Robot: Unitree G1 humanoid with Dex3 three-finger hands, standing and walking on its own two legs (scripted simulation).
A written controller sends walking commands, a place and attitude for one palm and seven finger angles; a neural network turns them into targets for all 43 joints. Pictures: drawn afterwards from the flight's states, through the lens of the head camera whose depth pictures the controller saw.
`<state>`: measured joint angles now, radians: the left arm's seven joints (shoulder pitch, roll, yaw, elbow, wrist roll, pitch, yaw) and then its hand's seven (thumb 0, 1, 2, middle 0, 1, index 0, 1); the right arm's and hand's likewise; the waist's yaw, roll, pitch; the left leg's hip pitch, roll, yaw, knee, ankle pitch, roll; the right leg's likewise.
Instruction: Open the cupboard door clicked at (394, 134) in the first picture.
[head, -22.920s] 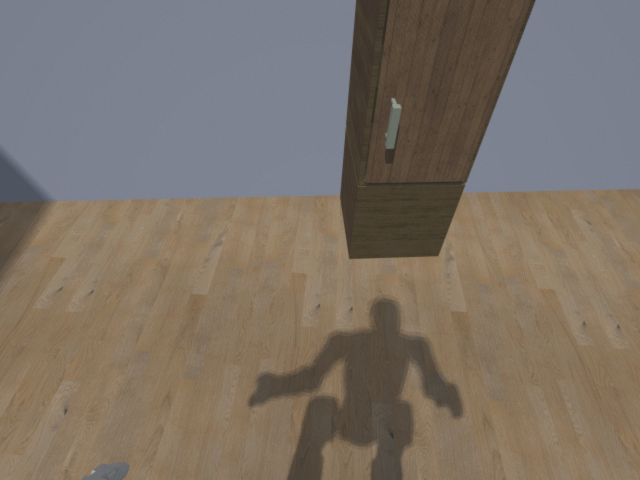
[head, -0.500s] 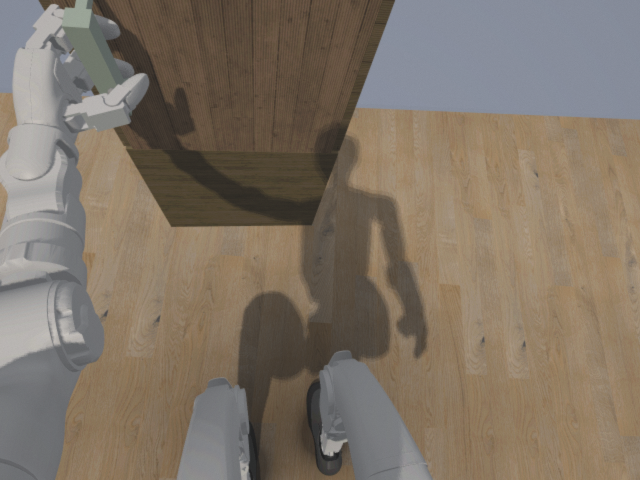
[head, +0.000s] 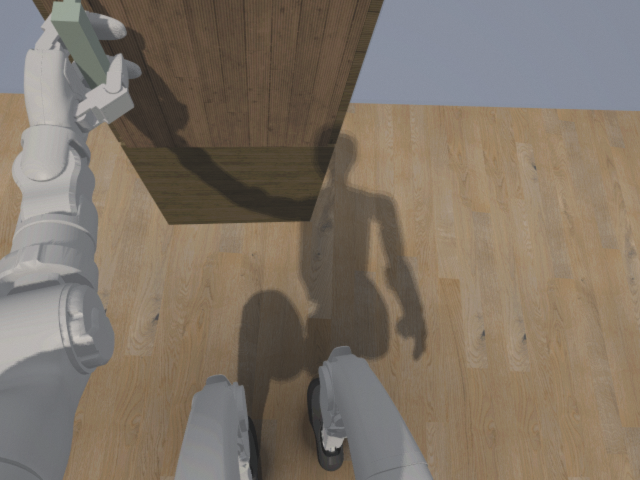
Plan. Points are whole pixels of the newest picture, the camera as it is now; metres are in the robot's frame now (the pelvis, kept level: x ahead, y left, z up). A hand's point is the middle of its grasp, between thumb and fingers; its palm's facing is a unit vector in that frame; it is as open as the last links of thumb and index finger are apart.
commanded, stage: pull the door open along its arc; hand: left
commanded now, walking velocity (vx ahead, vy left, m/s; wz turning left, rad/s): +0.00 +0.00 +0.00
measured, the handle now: (95, 48) +0.60 +0.18 +0.05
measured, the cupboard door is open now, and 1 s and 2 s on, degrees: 1 52 48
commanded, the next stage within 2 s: open thumb and fingers to let go in 0.84 s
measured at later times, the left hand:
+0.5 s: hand (175, 200) +0.42 +0.10 +0.05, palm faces +0.27 -0.95 +0.13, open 6.1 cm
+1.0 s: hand (280, 272) +0.34 +0.01 +0.05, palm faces +0.30 -0.95 -0.06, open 6.3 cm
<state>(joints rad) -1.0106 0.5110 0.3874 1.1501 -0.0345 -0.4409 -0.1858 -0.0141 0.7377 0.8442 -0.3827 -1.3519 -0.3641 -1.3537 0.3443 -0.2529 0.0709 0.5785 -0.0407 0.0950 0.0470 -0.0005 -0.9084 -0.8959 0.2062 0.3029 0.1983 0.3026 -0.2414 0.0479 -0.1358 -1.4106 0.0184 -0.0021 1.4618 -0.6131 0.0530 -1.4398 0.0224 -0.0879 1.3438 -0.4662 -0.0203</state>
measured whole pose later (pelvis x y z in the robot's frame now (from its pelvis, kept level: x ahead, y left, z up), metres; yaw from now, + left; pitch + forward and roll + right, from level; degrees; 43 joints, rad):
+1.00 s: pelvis +0.04 -0.06 +0.04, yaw +6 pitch +24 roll +1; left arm 0.06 -0.10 -0.27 0.33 0.17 -0.46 0.57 0.00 0.64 0.76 -0.31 -1.28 -0.35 -1.33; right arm 0.11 -0.15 0.01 0.57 -0.08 -0.08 0.05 0.01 -0.91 -0.90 0.21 0.30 0.20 0.30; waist -0.03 0.01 -0.23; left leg -1.09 -0.01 -0.04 1.29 -0.63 -0.04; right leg -1.15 0.00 -0.11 1.29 -0.56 -0.10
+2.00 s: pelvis +0.01 -0.02 +0.02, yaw +6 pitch +23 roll +0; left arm -0.08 0.02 -0.26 0.40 0.14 -0.52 0.29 -0.01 -0.49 0.30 -0.20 -0.38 -0.12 -0.39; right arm 0.17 -0.19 0.00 0.55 -0.06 -0.06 0.05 0.01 -0.91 -0.90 0.21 0.30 0.20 0.30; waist -0.03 0.02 -0.19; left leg -1.16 -0.04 -0.02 1.38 -0.60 0.02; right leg -1.21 -0.03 -0.09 1.34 -0.52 -0.05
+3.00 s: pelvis +0.03 -0.03 +0.01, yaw +5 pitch +23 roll -1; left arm 0.47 0.14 -0.13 -0.09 -0.08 -0.48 -0.09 -0.01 -0.50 0.30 -0.15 -0.30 -0.15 -0.30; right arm 0.18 -0.21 0.00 0.41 0.00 -0.03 0.01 0.01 -0.91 -0.90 0.20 0.30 0.20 0.30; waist 0.00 0.01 -0.21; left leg -1.17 -0.02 -0.02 1.44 -0.67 0.01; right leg -1.22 -0.01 -0.10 1.39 -0.58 -0.06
